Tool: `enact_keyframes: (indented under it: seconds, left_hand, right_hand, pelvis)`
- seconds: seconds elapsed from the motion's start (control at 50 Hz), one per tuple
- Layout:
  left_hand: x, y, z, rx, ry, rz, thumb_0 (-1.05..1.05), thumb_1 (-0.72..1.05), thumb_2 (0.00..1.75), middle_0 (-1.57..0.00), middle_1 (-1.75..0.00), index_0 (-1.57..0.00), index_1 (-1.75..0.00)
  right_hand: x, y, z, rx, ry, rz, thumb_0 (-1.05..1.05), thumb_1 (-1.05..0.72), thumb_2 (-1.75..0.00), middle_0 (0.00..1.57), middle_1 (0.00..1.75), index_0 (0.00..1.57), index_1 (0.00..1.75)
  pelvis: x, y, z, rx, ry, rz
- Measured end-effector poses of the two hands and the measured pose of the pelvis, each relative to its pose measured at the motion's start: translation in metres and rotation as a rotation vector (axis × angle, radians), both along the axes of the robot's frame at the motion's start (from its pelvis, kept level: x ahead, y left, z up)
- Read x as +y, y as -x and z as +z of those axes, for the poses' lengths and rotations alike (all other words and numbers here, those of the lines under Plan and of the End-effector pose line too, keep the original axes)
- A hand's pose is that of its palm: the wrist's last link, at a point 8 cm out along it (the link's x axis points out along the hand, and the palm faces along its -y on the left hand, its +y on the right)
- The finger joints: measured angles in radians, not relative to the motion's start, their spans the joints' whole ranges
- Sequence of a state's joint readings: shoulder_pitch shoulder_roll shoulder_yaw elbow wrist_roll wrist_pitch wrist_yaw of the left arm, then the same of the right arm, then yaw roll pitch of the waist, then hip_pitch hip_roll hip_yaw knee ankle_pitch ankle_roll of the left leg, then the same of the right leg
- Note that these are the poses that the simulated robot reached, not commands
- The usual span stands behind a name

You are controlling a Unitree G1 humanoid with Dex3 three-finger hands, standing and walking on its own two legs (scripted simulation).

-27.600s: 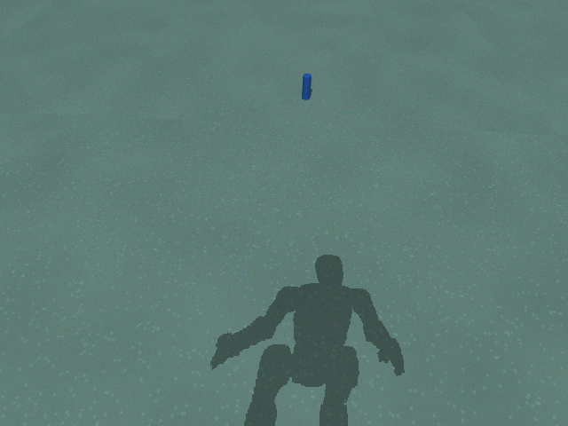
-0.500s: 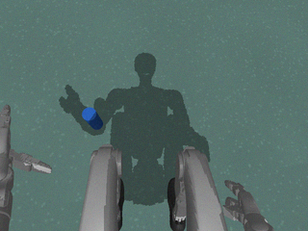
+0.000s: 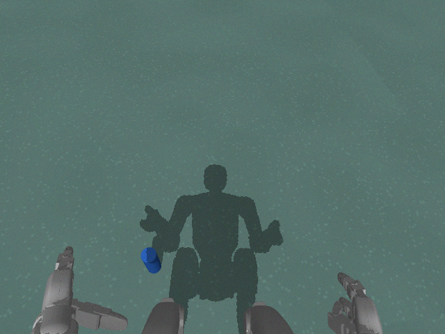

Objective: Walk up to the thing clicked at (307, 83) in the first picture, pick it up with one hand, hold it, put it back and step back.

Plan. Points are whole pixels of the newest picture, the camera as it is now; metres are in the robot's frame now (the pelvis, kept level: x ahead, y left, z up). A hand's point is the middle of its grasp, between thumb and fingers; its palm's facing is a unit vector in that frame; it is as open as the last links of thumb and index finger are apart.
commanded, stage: home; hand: left
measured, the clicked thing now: (151, 261) +0.40 +0.22 -0.59
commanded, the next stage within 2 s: stand in 1.96 s
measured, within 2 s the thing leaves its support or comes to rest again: neither
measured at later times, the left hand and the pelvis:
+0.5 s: hand (92, 308) +0.18 +0.19 -0.01, palm faces +0.12 -0.95 -0.30, open 17.7 cm; pelvis +0.02 +0.01 +0.05, yaw +1 degrees
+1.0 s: hand (103, 303) +0.18 +0.18 +0.00, palm faces +0.12 -0.95 -0.29, open 17.7 cm; pelvis +0.02 -0.01 +0.05, yaw +1 degrees
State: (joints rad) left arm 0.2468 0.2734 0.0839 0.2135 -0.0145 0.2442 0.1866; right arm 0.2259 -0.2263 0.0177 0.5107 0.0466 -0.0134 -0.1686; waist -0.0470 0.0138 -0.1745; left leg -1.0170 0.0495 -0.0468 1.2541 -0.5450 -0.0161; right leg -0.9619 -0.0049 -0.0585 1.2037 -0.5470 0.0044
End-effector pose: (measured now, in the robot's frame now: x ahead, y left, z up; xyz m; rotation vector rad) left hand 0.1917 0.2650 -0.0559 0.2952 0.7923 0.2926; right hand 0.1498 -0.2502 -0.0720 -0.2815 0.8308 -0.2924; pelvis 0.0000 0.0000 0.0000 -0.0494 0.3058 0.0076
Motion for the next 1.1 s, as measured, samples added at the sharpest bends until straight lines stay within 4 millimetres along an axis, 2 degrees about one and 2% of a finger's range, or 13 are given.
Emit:
enact_keyframes:
  seconds: [0.08, 0.18, 0.3, 0.5, 0.74, 1.1]
  left_hand:
    - [-0.009, 0.005, 0.031, -0.018, 0.018, -0.012, -0.01, -0.54, 0.05, -0.06, -0.05, -0.06, -0.05]
    - [-0.02, 0.011, 0.067, -0.063, 0.035, -0.043, -0.01, -0.54, 0.05, -0.06, -0.05, -0.06, -0.05]
    - [-0.027, 0.02, 0.087, -0.091, 0.053, -0.058, -0.01, -0.56, 0.04, -0.06, -0.04, -0.06, -0.05]
    - [-0.026, 0.033, 0.08, -0.039, 0.062, -0.041, -0.01, -0.58, 0.02, -0.05, -0.04, -0.05, -0.05]
    - [-0.036, 0.023, 0.086, -0.068, 0.068, -0.055, -0.01, -0.59, 0.01, -0.05, -0.04, -0.05, -0.04]
    - [-0.043, 0.03, 0.085, -0.056, 0.071, -0.053, -0.01, -0.59, 0.02, -0.05, -0.04, -0.05, -0.05]
  right_hand:
    - [0.008, -0.001, 0.024, -0.043, -0.007, -0.01, 0.01, -0.9, -0.9, 0.21, 0.3, 0.21, 0.3]
    - [0.02, -0.007, 0.044, -0.106, -0.029, -0.015, 0.01, -0.9, -0.9, 0.21, 0.3, 0.21, 0.3]
    - [0.032, -0.017, 0.055, -0.156, -0.055, 0.012, 0.01, -0.9, -0.9, 0.21, 0.3, 0.21, 0.3]
    - [0.031, -0.027, 0.062, -0.174, -0.044, 0.069, 0.01, -0.9, -0.9, 0.21, 0.3, 0.21, 0.3]
    - [0.018, -0.024, 0.063, -0.168, -0.036, 0.055, 0.01, -0.9, -0.9, 0.21, 0.3, 0.21, 0.3]
    - [0.01, -0.017, 0.06, -0.16, -0.044, 0.05, 0.01, -0.9, -0.9, 0.21, 0.3, 0.21, 0.3]
  pelvis:
    - [0.004, -0.009, 0.021, -0.053, 0.0, 0.004]
    - [0.009, -0.019, 0.038, -0.105, 0.0, 0.005]
    - [0.011, -0.022, 0.047, -0.145, -0.003, 0.008]
    - [0.006, -0.019, 0.051, -0.162, -0.01, 0.015]
    - [-0.001, -0.022, 0.054, -0.173, -0.016, 0.014]
    - [-0.007, -0.017, 0.055, -0.182, -0.023, 0.013]
